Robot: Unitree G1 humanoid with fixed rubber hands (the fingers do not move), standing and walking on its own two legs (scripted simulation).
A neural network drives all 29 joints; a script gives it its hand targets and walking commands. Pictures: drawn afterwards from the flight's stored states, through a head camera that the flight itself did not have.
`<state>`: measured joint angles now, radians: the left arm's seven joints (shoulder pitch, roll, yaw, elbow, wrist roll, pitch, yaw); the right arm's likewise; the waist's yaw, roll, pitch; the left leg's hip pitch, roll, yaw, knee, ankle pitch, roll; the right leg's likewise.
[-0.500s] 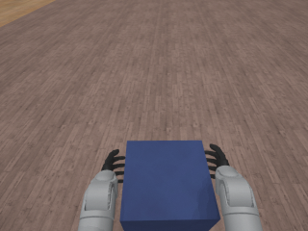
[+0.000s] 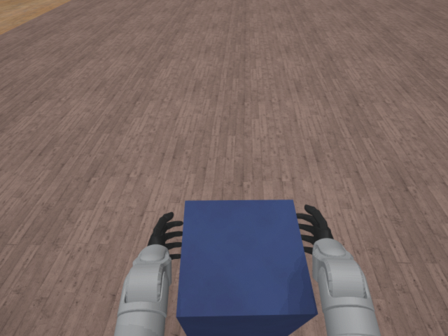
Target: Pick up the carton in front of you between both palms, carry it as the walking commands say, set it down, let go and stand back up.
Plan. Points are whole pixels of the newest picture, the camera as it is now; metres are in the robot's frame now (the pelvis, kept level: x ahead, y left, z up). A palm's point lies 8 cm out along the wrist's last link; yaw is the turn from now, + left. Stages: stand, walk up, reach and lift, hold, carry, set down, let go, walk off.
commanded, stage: carry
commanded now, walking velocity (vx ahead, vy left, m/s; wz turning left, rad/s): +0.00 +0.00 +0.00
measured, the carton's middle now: (238, 273) +0.29 +0.00 -0.06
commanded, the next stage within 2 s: hold in 0.80 s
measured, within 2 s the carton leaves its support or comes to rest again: neither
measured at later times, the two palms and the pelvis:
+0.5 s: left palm (152, 255) +0.27 +0.16 +0.03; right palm (317, 248) +0.28 -0.14 +0.04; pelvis -0.01 +0.01 +0.00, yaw +0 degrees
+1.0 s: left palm (132, 274) +0.24 +0.18 +0.03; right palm (301, 249) +0.28 -0.11 +0.04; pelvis -0.01 +0.01 +0.01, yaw +6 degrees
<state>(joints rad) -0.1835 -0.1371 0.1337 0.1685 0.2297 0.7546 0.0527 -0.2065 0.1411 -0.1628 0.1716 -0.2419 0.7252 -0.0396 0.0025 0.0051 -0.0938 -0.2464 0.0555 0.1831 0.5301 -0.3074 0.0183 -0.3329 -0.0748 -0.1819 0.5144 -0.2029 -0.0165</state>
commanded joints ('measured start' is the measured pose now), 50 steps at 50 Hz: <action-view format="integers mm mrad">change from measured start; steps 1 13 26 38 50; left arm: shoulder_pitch -532 -531 -536 -534 -560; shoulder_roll -911 -918 -919 -919 -911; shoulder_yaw -559 -566 -567 -567 -546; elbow -144 -148 -147 -148 -132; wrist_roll -283 -286 -287 -286 -268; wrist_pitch -70 -68 -68 -67 -110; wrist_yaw -259 -258 -259 -258 -254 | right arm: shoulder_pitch -413 -412 -415 -414 -380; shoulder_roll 943 949 949 948 929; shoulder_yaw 556 562 561 561 509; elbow -52 -51 -51 -51 -37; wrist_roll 259 264 264 264 215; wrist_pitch -27 -25 -26 -26 -61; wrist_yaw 252 255 255 256 264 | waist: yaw -1 0 0 0 -37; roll -7 -3 -3 -2 23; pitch -252 -266 -262 -262 -144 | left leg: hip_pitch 35 37 31 28 254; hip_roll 116 116 116 116 -92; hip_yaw -117 -117 -120 -122 -297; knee -98 -97 -103 -105 -181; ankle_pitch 186 198 197 205 320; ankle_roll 8 15 20 24 -6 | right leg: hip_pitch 142 148 143 141 260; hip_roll -102 -101 -100 -99 178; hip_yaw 116 113 112 109 271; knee -56 -52 -52 -49 -130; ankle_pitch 194 188 172 164 160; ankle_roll -5 -2 2 6 -16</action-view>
